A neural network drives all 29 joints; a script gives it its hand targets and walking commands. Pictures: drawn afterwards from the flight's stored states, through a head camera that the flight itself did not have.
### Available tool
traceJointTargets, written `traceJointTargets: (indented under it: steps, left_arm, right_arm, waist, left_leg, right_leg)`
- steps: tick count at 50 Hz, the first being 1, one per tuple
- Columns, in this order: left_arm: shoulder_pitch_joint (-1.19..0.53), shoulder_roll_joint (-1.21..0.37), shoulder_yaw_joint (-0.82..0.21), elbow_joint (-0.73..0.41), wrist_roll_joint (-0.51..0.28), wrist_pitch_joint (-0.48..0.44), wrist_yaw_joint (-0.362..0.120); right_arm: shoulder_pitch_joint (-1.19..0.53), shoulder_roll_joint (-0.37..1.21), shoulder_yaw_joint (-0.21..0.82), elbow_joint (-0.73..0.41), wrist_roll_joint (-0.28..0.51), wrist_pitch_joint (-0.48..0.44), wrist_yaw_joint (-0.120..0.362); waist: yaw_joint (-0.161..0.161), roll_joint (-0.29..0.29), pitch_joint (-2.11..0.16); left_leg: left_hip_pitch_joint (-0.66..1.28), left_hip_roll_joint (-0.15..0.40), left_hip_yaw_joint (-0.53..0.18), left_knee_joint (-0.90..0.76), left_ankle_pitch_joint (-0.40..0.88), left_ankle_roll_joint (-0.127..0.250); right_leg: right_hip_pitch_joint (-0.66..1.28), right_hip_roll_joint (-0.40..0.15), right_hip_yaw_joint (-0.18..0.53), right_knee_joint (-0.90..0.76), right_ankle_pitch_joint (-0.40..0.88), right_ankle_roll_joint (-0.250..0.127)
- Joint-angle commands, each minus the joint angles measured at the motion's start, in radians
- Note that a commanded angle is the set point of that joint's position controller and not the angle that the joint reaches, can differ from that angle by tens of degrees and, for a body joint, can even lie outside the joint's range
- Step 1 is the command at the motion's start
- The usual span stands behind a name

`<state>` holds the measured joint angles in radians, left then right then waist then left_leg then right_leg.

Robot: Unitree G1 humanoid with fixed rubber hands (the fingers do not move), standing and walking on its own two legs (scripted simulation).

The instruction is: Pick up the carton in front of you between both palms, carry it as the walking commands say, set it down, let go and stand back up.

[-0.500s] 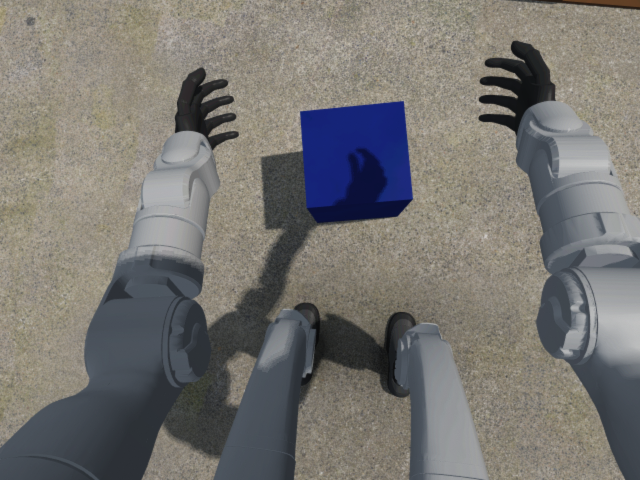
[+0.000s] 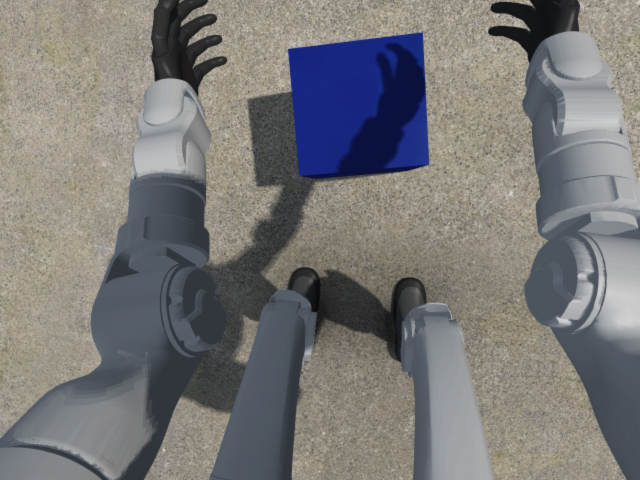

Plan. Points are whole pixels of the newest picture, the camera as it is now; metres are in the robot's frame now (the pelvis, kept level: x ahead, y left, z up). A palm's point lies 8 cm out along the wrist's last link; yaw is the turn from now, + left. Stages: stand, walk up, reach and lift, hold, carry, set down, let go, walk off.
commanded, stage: reach and lift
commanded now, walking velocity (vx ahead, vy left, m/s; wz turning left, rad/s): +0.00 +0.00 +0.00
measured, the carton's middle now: (358, 120) +0.52 +0.02 -0.49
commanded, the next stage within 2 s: none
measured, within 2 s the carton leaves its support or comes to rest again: leaves its support in 1.52 s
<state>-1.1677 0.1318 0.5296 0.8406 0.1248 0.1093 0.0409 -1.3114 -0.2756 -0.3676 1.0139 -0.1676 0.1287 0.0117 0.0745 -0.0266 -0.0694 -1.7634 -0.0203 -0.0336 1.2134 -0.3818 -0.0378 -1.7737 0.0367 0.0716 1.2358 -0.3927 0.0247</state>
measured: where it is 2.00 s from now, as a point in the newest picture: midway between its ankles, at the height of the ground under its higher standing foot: (354, 331)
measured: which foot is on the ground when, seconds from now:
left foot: down 0.00-1.00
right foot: down 0.00-1.00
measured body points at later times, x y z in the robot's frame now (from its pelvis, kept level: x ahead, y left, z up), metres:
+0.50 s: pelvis -0.06 +0.00 -0.22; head +0.32 +0.00 +0.01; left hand +0.50 +0.22 -0.38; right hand +0.55 -0.16 -0.39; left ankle +0.05 +0.13 -0.58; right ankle +0.04 -0.13 -0.58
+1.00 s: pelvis -0.06 +0.00 -0.25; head +0.33 +0.00 -0.03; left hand +0.50 +0.20 -0.42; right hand +0.55 -0.14 -0.43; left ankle +0.05 +0.13 -0.58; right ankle +0.04 -0.12 -0.58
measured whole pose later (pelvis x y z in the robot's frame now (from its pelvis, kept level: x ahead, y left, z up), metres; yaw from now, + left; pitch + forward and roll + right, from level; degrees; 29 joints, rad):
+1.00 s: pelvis -0.06 +0.00 -0.25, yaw +2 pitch +36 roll +3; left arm -1.56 0.31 0.21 1.14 -0.19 0.08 0.13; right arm -1.67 -0.45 0.01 1.24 0.19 0.10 -0.07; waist 0.07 0.01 0.44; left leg -2.24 -0.03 -0.02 2.19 -0.59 -0.06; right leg -2.24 0.05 0.06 2.24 -0.62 0.03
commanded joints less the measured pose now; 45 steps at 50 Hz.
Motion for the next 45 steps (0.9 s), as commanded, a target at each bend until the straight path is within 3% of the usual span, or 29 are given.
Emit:
traceJointTargets:
  steps: [1,8,10,13,14,17,24,31,38,41,45]
  left_arm:
    - [-0.176,0.106,-0.012,-0.069,-0.015,-0.021,0.012]
    - [-0.311,0.214,-0.133,-0.050,-0.152,-0.013,0.057]
    - [-0.350,0.238,-0.174,-0.044,-0.195,-0.005,0.069]
    - [-0.412,0.266,-0.203,-0.009,-0.233,0.004,0.073]
    - [-0.441,0.288,-0.207,0.003,-0.247,0.004,0.075]
    - [-0.489,0.302,-0.229,0.023,-0.266,0.010,0.080]
    - [-0.630,0.336,-0.284,0.134,-0.305,0.007,0.091]
    - [-0.706,0.344,-0.296,0.202,-0.303,-0.035,0.085]
    - [-0.645,0.332,-0.300,0.201,-0.312,-0.058,0.093]
    - [-0.634,0.317,-0.320,0.175,-0.329,-0.056,0.096]
    - [-0.618,0.294,-0.322,0.201,-0.327,-0.047,0.089]
  right_arm:
    - [-0.211,-0.099,0.020,-0.086,0.018,-0.021,-0.021]
    - [-0.374,-0.197,0.175,-0.095,0.171,-0.010,-0.068]
    - [-0.419,-0.228,0.208,-0.084,0.211,-0.002,-0.078]
    - [-0.458,-0.237,0.263,-0.058,0.259,0.008,-0.081]
    - [-0.479,-0.246,0.283,-0.058,0.278,0.010,-0.083]
    - [-0.552,-0.266,0.301,-0.040,0.299,0.017,-0.084]
    - [-0.655,-0.316,0.330,0.068,0.341,0.012,-0.088]
    - [-0.715,-0.328,0.347,0.111,0.352,-0.032,-0.074]
    - [-0.682,-0.304,0.404,0.085,0.394,-0.054,-0.072]
    - [-0.651,-0.300,0.398,0.085,0.388,-0.052,-0.082]
    - [-0.616,-0.281,0.371,0.132,0.359,-0.044,-0.081]
  waist:
    - [0.022,-0.048,-0.925]
    - [0.038,-0.083,-1.108]
    - [0.042,-0.085,-1.131]
    - [0.043,-0.087,-1.095]
    - [0.047,-0.102,-1.093]
    - [0.055,-0.107,-1.064]
    - [0.037,-0.077,-0.896]
    - [0.027,-0.060,-0.752]
    - [0.062,-0.072,-0.833]
    - [0.040,-0.069,-0.871]
    - [0.017,-0.051,-0.756]
  left_leg:
    - [0.402,-0.050,0.080,0.132,0.500,-0.040]
    - [0.299,-0.046,0.108,0.393,0.418,-0.046]
    - [0.238,-0.041,0.126,0.436,0.309,-0.050]
    - [0.240,-0.029,0.126,0.533,0.314,-0.045]
    - [0.249,-0.019,0.135,0.557,0.262,-0.040]
    - [0.147,-0.012,0.138,0.607,0.215,-0.038]
    - [0.114,0.002,0.125,0.719,0.107,-0.033]
    - [0.103,-0.003,0.100,0.808,0.170,-0.028]
    - [0.209,-0.015,0.104,0.860,0.329,-0.018]
    - [0.232,-0.022,0.106,0.864,0.345,-0.019]
    - [0.176,-0.025,0.101,0.858,0.269,-0.021]
  right_leg:
    - [0.419,0.046,-0.061,0.132,0.477,0.017]
    - [0.412,0.043,-0.091,0.403,0.416,0.027]
    - [0.436,0.036,-0.102,0.459,0.332,0.024]
    - [0.339,0.026,-0.101,0.530,0.285,0.023]
    - [0.304,0.024,-0.100,0.534,0.198,0.023]
    - [0.350,0.012,-0.092,0.617,0.214,0.021]
    - [0.214,-0.007,-0.084,0.710,0.066,0.012]
    - [0.108,-0.011,-0.074,0.799,0.112,0.010]
    - [0.157,0.002,-0.080,0.861,0.249,0.017]
    - [0.170,0.007,-0.086,0.860,0.263,0.015]
    - [0.102,0.007,-0.084,0.839,0.182,0.011]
